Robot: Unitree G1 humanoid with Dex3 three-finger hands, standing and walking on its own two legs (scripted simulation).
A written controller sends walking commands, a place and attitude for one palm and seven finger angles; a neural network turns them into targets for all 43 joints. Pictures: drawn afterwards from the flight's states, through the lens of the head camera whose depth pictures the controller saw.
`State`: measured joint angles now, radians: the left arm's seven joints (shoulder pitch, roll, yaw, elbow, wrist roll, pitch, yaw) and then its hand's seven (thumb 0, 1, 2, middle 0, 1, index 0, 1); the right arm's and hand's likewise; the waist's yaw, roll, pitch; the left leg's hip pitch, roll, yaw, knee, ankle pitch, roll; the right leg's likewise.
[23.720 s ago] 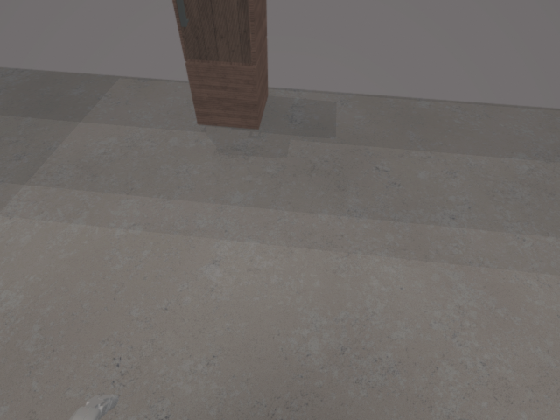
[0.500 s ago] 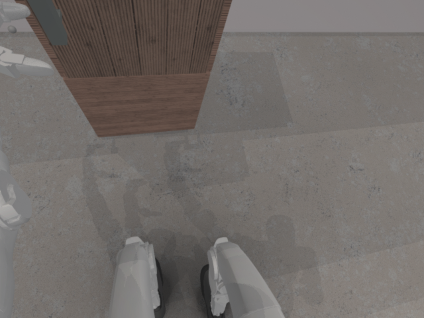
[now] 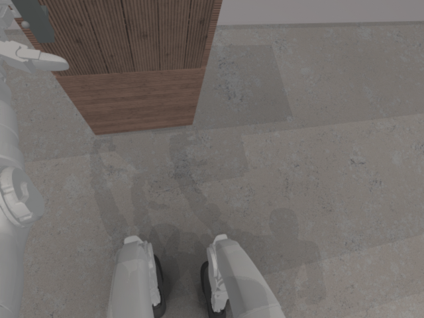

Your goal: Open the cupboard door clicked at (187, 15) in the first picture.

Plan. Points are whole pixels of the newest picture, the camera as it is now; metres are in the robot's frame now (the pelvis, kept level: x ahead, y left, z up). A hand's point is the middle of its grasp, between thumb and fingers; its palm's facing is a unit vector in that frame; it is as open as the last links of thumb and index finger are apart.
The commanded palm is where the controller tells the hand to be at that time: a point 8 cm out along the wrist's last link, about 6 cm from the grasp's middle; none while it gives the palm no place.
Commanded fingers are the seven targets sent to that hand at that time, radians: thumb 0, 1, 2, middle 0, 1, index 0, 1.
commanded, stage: slide the fingers in behind the handle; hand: left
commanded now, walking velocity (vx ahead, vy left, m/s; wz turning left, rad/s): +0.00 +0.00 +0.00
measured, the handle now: out of the picture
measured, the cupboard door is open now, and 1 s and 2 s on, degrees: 0 0 5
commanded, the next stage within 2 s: close the thumb around the handle in 0.78 s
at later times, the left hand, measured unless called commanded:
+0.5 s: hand (45, 25) +0.57 +0.21 +0.06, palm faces +0.10 -0.99 +0.01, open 14.0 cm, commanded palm +0.56 +0.23 +0.05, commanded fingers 0.00 -0.50 0.30 -0.30 -1.20 -0.30 -1.20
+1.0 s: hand (45, 27) +0.57 +0.21 +0.06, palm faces +0.11 -0.99 +0.00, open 13.7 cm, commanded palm +0.56 +0.23 +0.05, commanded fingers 0.00 -0.11 0.47 -0.33 -1.24 -0.33 -1.24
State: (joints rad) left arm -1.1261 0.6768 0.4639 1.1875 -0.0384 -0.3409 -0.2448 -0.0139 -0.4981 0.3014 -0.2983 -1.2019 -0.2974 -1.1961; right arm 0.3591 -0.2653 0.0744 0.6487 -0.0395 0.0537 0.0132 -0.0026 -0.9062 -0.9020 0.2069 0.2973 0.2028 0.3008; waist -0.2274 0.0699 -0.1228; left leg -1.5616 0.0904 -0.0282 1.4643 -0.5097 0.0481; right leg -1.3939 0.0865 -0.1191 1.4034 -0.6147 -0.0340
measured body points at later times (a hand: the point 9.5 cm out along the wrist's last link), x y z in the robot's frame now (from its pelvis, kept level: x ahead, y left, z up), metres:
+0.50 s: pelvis +0.01 -0.01 +0.00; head +0.21 +0.03 +0.40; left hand +0.56 +0.26 +0.06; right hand +0.01 -0.27 -0.10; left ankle +0.06 +0.10 -0.57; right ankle +0.02 -0.11 -0.57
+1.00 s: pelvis +0.00 +0.00 +0.00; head +0.20 +0.04 +0.41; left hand +0.56 +0.26 +0.06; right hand +0.00 -0.27 -0.10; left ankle +0.06 +0.10 -0.57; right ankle +0.02 -0.11 -0.57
